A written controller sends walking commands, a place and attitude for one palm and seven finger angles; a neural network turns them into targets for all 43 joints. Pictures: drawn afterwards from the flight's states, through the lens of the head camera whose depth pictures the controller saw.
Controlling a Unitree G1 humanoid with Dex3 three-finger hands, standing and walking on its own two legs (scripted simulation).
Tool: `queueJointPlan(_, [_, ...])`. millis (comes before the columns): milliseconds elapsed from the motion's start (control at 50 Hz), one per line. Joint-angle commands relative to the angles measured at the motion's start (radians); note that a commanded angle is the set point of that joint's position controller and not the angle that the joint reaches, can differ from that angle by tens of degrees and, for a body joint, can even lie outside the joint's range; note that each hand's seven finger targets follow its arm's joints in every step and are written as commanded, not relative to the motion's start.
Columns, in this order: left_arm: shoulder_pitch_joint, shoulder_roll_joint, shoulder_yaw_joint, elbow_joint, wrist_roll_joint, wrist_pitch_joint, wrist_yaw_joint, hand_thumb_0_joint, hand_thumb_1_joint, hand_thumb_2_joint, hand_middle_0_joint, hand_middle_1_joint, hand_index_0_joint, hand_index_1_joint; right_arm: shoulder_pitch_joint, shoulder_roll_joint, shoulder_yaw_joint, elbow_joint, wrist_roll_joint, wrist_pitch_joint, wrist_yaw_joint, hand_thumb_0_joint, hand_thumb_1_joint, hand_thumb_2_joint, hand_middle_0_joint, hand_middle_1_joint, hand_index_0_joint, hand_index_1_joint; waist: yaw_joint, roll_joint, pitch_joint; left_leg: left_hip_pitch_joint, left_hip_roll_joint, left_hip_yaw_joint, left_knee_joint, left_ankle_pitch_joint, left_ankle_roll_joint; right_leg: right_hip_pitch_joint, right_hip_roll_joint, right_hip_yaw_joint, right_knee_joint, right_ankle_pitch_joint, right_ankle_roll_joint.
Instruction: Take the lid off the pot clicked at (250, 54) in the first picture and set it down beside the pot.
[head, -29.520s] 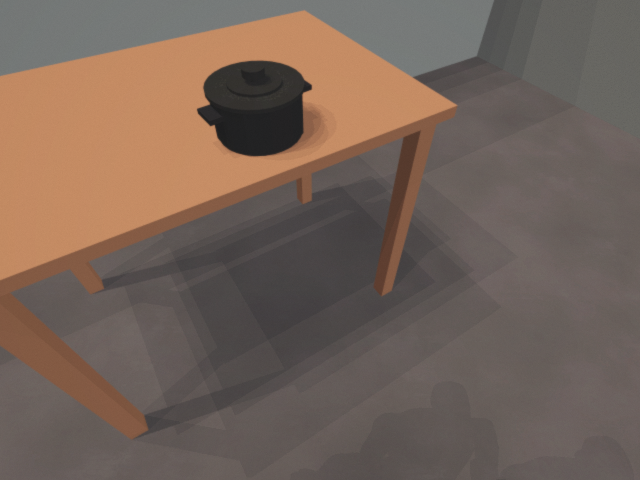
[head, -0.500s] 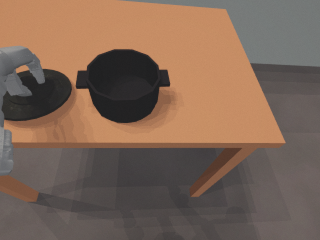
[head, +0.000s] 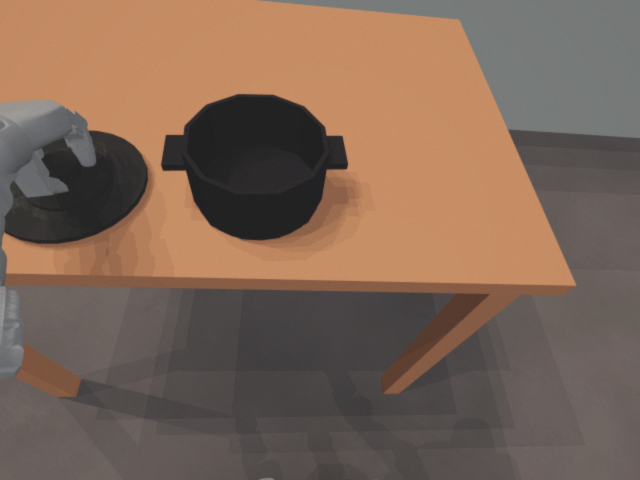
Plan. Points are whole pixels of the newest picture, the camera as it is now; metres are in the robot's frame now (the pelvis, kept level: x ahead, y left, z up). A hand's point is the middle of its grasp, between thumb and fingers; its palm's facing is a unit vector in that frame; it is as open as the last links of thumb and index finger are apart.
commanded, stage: open the fingers wide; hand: left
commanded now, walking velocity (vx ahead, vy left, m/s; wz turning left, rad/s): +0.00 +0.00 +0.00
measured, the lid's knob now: (60, 166) +0.49 +0.32 +0.07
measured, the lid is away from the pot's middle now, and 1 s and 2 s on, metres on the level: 0.25 0.25 0.25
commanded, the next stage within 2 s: raise the empty hand in 0.72 s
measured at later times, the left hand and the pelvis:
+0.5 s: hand (54, 168) +0.47 +0.31 +0.09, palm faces -0.43 -0.10 -0.90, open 10.2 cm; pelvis +0.01 -0.01 +0.00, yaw +0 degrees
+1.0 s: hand (45, 165) +0.46 +0.32 +0.10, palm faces -0.42 -0.12 -0.90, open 11.0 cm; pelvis +0.01 -0.02 +0.00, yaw +0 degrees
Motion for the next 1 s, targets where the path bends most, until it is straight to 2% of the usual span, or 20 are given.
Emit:
queueJointPlan(0, [-0.474,0.258,0.061,-0.195,-0.015,-0.007,0.039,0.0,0.34,0.797,-0.643,-0.973,-0.606,-0.937,0.1,-0.199,-0.071,-0.057,-0.008,-0.01,-0.014,0.0,-0.9,-0.9,0.2,0.3,0.2,0.3,-0.005,0.169,-0.381,0.576,0.103,-0.216,-0.073,0.587,-0.158,-0.14,0.064,-0.029,-0.037,0.08,-0.031])
queueJointPlan(40, [-0.453,0.255,0.062,-0.177,-0.022,-0.003,0.039,0.0,0.302,0.788,-0.615,-0.958,-0.582,-0.925,0.1,-0.199,-0.071,-0.06,-0.005,-0.009,-0.015,0.0,-0.9,-0.9,0.2,0.3,0.2,0.3,-0.008,0.125,-0.371,0.545,0.094,-0.2,-0.074,0.557,-0.143,-0.114,0.064,-0.029,-0.043,0.09,-0.029])
queueJointPlan(140, [-0.481,0.217,0.031,-0.195,-0.023,-0.002,0.037,0.0,0.208,0.764,-0.547,-0.92,-0.523,-0.896,0.097,-0.199,-0.073,-0.052,-0.004,-0.007,-0.012,0.0,-0.9,-0.9,0.2,0.3,0.2,0.3,-0.014,0.151,-0.353,0.571,0.104,-0.219,-0.078,0.569,-0.158,-0.155,0.064,-0.031,-0.039,0.074,-0.029])
queueJointPlan(160, [-0.482,0.228,0.043,-0.205,-0.024,-0.008,0.038,0.0,0.189,0.759,-0.533,-0.912,-0.511,-0.89,0.093,-0.202,-0.074,-0.053,-0.005,-0.007,-0.012,0.0,-0.9,-0.9,0.2,0.3,0.2,0.3,-0.007,0.169,-0.359,0.587,0.109,-0.224,-0.076,0.599,-0.163,-0.158,0.062,-0.029,-0.035,0.08,-0.032])
queueJointPlan(200, [-0.46,0.231,0.042,-0.16,-0.023,-0.001,0.04,0.0,0.151,0.75,-0.506,-0.896,-0.488,-0.878,0.098,-0.198,-0.07,-0.051,-0.005,-0.007,-0.012,0.0,-0.9,-0.9,0.2,0.3,0.2,0.3,-0.013,0.126,-0.358,0.541,0.091,-0.196,-0.068,0.56,-0.145,-0.126,0.066,-0.028,-0.038,0.086,-0.03])
queueJointPlan(220, [-0.469,0.266,0.063,-0.168,-0.022,0.0,0.043,0.0,0.131,0.746,-0.493,-0.888,-0.476,-0.872,0.101,-0.2,-0.067,-0.053,-0.004,-0.007,-0.014,0.0,-0.9,-0.9,0.2,0.3,0.2,0.3,-0.01,0.112,-0.363,0.516,0.085,-0.181,-0.069,0.549,-0.138,-0.098,0.066,-0.025,-0.039,0.101,-0.031])
queueJointPlan(260, [-0.488,0.214,0.02,-0.189,-0.022,0.002,0.039,0.0,0.092,0.739,-0.467,-0.87,-0.454,-0.858,0.095,-0.199,-0.068,-0.055,-0.003,-0.006,-0.013,0.0,-0.9,-0.9,0.2,0.3,0.2,0.3,-0.015,0.15,-0.366,0.538,0.091,-0.19,-0.069,0.587,-0.148,-0.119,0.063,-0.03,-0.035,0.11,-0.035])
queueJointPlan(300, [-0.474,0.255,0.06,-0.203,-0.018,-0.001,0.041,0.0,0.053,0.732,-0.441,-0.853,-0.432,-0.844,0.103,-0.195,-0.072,-0.055,-0.006,-0.002,-0.01,0.0,-0.9,-0.9,0.2,0.3,0.2,0.3,-0.008,0.159,-0.401,0.572,0.09,-0.188,-0.053,0.654,-0.151,-0.108,0.069,-0.029,-0.031,0.125,-0.032])
queueJointPlan(340, [-0.463,0.23,0.036,-0.165,-0.019,0.005,0.038,0.0,0.014,0.726,-0.415,-0.834,-0.41,-0.829,0.096,-0.193,-0.067,-0.054,-0.004,0.002,-0.01,0.0,-0.9,-0.9,0.2,0.3,0.2,0.3,-0.015,0.15,-0.363,0.537,0.086,-0.178,-0.055,0.623,-0.15,-0.116,0.07,-0.032,-0.031,0.117,-0.031])
queueJointPlan(400, [-0.459,0.288,0.076,-0.186,-0.016,0.001,0.041,0.0,-0.046,0.717,-0.377,-0.806,-0.377,-0.806,0.096,-0.192,-0.065,-0.064,-0.003,0.006,-0.013,0.0,-0.9,-0.9,0.2,0.3,0.2,0.3,-0.006,0.139,-0.401,0.522,0.077,-0.16,-0.05,0.634,-0.14,-0.061,0.07,-0.026,-0.029,0.149,-0.031])
queueJointPlan(440, [-0.46,0.226,0.025,-0.159,-0.018,0.01,0.035,0.0,-0.049,0.723,-0.38,-0.801,-0.38,-0.801,0.093,-0.193,-0.065,-0.058,0.001,0.007,-0.012,0.0,-0.9,-0.9,0.2,0.3,0.2,0.3,-0.018,0.133,-0.355,0.498,0.079,-0.159,-0.053,0.603,-0.139,-0.092,0.072,-0.033,-0.03,0.132,-0.03])
queueJointPlan(500, [-0.445,0.316,0.097,-0.186,-0.009,0.0,0.042,0.0,-0.052,0.73,-0.383,-0.795,-0.383,-0.795,0.095,-0.19,-0.064,-0.071,-0.003,0.01,-0.014,0.0,-0.9,-0.9,0.2,0.3,0.2,0.3,-0.001,0.151,-0.414,0.517,0.073,-0.152,-0.044,0.643,-0.139,-0.049,0.072,-0.026,-0.025,0.156,-0.031])
queueJointPlan(580, [-0.422,0.296,0.077,-0.157,-0.014,0.004,0.04,0.0,-0.056,0.737,-0.386,-0.788,-0.386,-0.788,0.087,-0.189,-0.061,-0.072,0.002,0.013,-0.016,0.0,-0.9,-0.9,0.2,0.3,0.2,0.3,-0.006,0.14,-0.369,0.481,0.073,-0.136,-0.045,0.623,-0.134,-0.053,0.073,-0.029,-0.026,0.159,-0.029])
queueJointPlan(620, [-0.44,0.334,0.102,-0.188,-0.011,0.002,0.041,0.0,-0.057,0.74,-0.388,-0.786,-0.388,-0.786,0.091,-0.191,-0.06,-0.075,0.003,0.016,-0.019,0.0,-0.9,-0.9,0.2,0.3,0.2,0.3,-0.003,0.137,-0.393,0.484,0.072,-0.136,-0.044,0.617,-0.13,-0.037,0.073,-0.026,-0.025,0.163,-0.028])
queueJointPlan(660, [-0.447,0.289,0.056,-0.163,-0.013,0.002,0.034,0.0,-0.058,0.743,-0.389,-0.784,-0.389,-0.784,0.089,-0.191,-0.056,-0.068,0.006,0.014,-0.022,0.0,-0.9,-0.9,0.2,0.3,0.2,0.3,-0.015,0.142,-0.367,0.461,0.071,-0.129,-0.043,0.589,-0.127,-0.055,0.074,-0.031,-0.024,0.154,-0.03])
queueJointPlan(720, [-0.437,0.343,0.099,-0.173,-0.008,0.002,0.036,0.0,-0.059,0.744,-0.39,-0.782,-0.39,-0.782,0.089,-0.19,-0.056,-0.073,0.007,0.016,-0.025,0.0,-0.9,-0.9,0.2,0.3,0.2,0.3,-0.003,0.157,-0.384,0.459,0.067,-0.126,-0.042,0.57,-0.124,-0.04,0.073,-0.027,-0.019,0.147,-0.03])
queueJointPlan(780, [-0.432,0.327,0.079,-0.151,-0.012,0.001,0.03,0.0,-0.06,0.745,-0.39,-0.781,-0.39,-0.781,0.089,-0.191,-0.053,-0.067,0.008,0.017,-0.029,0.0,-0.9,-0.9,0.2,0.3,0.2,0.3,-0.016,0.133,-0.372,0.426,0.065,-0.109,-0.033,0.541,-0.115,-0.036,0.073,-0.024,-0.017,0.156,-0.025])
queueJointPlan(840, [-0.455,0.394,0.116,-0.175,-0.008,0.004,0.03,0.0,-0.06,0.746,-0.391,-0.78,-0.391,-0.78,0.089,-0.192,-0.05,-0.074,0.012,0.017,-0.035,0.0,-0.9,-0.9,0.2,0.3,0.2,0.3,-0.008,0.13,-0.391,0.401,0.058,-0.103,-0.038,0.487,-0.103,0.0,0.072,-0.019,-0.018,0.156,-0.026])
queueJointPlan(900, [-0.494,0.375,0.098,-0.218,-0.008,0.003,0.023,0.0,-0.06,0.746,-0.391,-0.78,-0.391,-0.78,0.084,-0.184,-0.049,-0.073,0.012,0.017,-0.038,0.0,-0.9,-0.9,0.2,0.3,0.2,0.3,-0.009,0.205,-0.425,0.474,0.065,-0.117,-0.027,0.581,-0.118,-0.025,0.074,-0.024,-0.016,0.166,-0.027])
queueJointPlan(980, [-0.504,0.377,0.095,-0.214,-0.022,0.01,0.007,0.0,-0.06,0.746,-0.391,-0.78,-0.391,-0.78,0.081,-0.188,-0.048,-0.066,0.015,0.019,-0.04,0.0,-0.9,-0.9,0.2,0.3,0.2,0.3,-0.014,0.184,-0.411,0.472,0.069,-0.113,-0.027,0.579,-0.116,-0.025,0.075,-0.025,-0.023,0.168,-0.022])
